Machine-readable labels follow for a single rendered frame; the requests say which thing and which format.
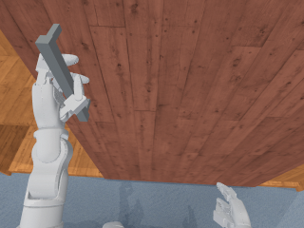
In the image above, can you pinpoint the wardrobe door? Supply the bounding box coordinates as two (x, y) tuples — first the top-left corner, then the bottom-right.
(270, 163), (304, 182)
(0, 0), (304, 187)

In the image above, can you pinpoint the right robot hand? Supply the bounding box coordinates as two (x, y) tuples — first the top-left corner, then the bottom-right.
(213, 182), (252, 228)

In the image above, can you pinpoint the left robot hand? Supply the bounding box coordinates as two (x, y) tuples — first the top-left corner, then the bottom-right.
(31, 53), (90, 129)

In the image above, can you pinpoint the handle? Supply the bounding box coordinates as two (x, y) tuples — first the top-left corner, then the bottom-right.
(35, 24), (91, 122)

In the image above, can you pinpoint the robot left forearm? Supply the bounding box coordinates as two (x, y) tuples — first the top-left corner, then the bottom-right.
(16, 126), (73, 228)

